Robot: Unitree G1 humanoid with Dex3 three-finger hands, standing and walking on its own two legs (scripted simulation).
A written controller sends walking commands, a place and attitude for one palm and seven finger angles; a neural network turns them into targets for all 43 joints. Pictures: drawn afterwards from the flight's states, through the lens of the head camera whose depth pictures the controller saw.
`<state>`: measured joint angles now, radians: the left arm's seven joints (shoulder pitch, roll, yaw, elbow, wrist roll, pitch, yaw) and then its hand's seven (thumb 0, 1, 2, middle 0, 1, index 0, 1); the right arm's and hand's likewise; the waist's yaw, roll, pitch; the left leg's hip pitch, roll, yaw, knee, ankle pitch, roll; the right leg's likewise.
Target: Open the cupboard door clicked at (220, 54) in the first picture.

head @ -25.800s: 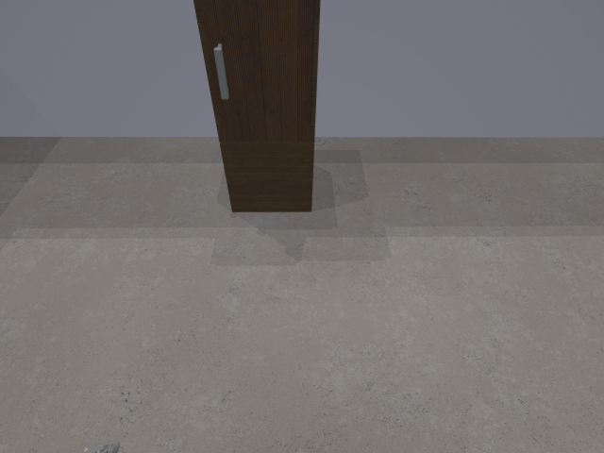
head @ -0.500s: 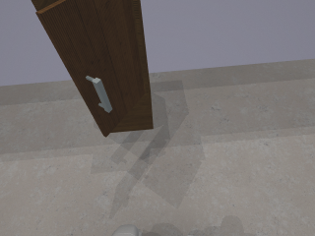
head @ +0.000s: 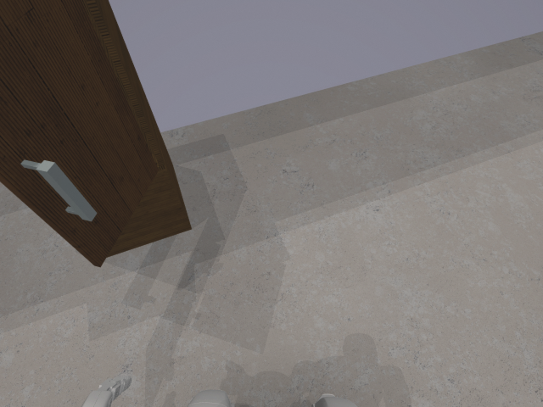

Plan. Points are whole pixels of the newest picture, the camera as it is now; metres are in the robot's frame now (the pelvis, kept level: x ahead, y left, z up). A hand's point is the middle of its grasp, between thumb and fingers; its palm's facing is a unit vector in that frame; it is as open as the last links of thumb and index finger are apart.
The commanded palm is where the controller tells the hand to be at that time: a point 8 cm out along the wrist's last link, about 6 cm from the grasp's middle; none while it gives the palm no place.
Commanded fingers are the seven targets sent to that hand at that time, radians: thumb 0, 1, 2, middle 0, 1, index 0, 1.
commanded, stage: walk to a spot facing it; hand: left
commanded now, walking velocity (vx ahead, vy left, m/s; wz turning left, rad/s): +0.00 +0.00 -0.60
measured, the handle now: (61, 191) +0.46 +0.46 -0.04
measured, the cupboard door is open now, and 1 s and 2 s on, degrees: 54 54 54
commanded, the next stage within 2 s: turn to face it in 1.68 s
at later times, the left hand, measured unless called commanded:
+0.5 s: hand (204, 362) +0.19 +0.14 -0.15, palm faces -0.28 -0.92 -0.26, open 7.4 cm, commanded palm none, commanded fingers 0.00 0.90 0.90 -0.20 -0.30 -0.20 -0.30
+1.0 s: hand (322, 246) +0.42 -0.06 -0.14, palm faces -0.60 -0.77 -0.22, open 7.4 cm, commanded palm none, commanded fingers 0.00 0.90 0.90 -0.20 -0.30 -0.20 -0.30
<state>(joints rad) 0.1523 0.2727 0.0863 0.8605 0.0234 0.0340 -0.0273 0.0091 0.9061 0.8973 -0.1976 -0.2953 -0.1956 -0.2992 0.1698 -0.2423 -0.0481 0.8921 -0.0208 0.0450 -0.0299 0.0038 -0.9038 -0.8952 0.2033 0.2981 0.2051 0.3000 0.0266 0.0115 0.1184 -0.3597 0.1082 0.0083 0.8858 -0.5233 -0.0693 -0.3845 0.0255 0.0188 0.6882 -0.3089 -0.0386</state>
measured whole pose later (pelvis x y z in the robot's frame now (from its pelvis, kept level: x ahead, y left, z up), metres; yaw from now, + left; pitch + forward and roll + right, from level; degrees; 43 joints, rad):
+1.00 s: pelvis +0.18 -0.14 +0.00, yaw -35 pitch +1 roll +1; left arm 0.06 0.26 0.07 0.88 0.03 -0.02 -0.07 0.01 0.91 0.90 -0.20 -0.30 -0.19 -0.30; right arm 0.43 -0.20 -0.02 1.01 -0.03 -0.03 0.00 0.00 -0.90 -0.90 0.20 0.30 0.20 0.30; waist -0.04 -0.02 0.08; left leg -0.15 0.17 0.17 0.68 -0.47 -0.08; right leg -0.42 -0.05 -0.09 0.62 -0.25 -0.06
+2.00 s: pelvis +0.49 -0.48 +0.01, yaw -39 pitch +1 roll +1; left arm 0.15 0.19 0.06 1.00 0.02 -0.05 -0.02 0.01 0.91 0.90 -0.20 -0.30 -0.19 -0.30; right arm 0.31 -0.16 -0.03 1.07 -0.02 -0.01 -0.01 0.00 -0.92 -0.90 0.20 0.30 0.20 0.30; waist -0.02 -0.01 0.04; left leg -0.30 0.08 0.05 0.72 -0.47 -0.05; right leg -0.30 -0.09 -0.13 0.65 -0.36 0.00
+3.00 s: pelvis +0.57 -0.62 +0.02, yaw -2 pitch +1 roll +0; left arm 0.16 0.26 0.07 0.90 0.01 0.06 0.00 0.01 0.91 0.90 -0.20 -0.30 -0.20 -0.30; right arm 0.13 -0.23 -0.04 0.88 -0.03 0.03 0.00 0.00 -0.91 -0.90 0.20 0.30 0.20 0.30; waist 0.02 -0.01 0.12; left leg -0.31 0.00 -0.04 0.56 -0.27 0.00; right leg -0.46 -0.07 -0.02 1.02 -0.47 0.09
